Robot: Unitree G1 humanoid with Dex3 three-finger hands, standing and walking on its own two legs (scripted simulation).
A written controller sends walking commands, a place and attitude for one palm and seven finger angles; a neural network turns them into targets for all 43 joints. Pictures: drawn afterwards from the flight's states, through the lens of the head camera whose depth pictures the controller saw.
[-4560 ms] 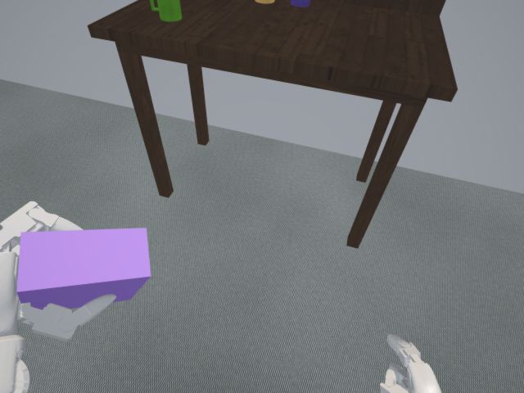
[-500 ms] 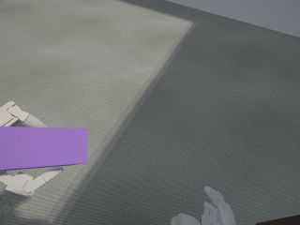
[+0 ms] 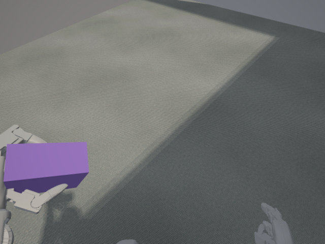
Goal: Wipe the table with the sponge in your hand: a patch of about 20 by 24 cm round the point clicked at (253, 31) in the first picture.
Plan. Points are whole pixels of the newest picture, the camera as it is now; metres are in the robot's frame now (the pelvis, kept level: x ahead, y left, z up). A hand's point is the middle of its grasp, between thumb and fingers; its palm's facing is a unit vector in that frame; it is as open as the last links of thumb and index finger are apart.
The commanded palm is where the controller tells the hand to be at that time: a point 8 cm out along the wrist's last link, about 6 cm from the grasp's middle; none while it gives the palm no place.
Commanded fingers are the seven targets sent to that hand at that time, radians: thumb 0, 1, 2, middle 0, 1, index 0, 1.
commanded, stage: walk to a spot facing it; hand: left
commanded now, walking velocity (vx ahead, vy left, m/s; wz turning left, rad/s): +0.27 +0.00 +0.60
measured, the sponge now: (59, 168) +0.23 +0.20 +0.15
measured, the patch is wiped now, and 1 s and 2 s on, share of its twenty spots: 0.00 0.00 0.00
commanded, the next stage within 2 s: turn to face it in 1.98 s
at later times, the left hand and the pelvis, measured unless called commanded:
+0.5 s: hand out of the picture +0.05 +0.32 +0.19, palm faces +0.61 -0.70 -0.37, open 10.1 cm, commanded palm -0.02 +0.35 +0.17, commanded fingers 0.00 0.10 1.30 -1.20 -1.60 -1.20 -1.60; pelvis -0.09 +0.04 -0.01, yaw +17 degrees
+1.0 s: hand out of the picture +0.10 +0.30 +0.17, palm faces +0.59 -0.60 -0.54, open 10.1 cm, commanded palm +0.03 +0.32 +0.17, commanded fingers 0.00 0.10 1.30 -1.20 -1.60 -1.20 -1.60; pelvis -0.01 +0.00 +0.00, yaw +22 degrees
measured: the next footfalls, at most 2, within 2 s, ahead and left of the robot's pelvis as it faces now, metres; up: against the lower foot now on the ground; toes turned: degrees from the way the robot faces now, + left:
left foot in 0.34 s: -0.06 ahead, +0.17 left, +0.00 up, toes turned +19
right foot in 0.76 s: +0.00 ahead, -0.06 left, +0.00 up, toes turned +9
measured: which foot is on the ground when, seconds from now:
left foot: up 0.00-0.32, down 0.34-0.78, up 0.80-1.00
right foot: down 0.00-0.34, up 0.36-0.74, down 0.76-1.00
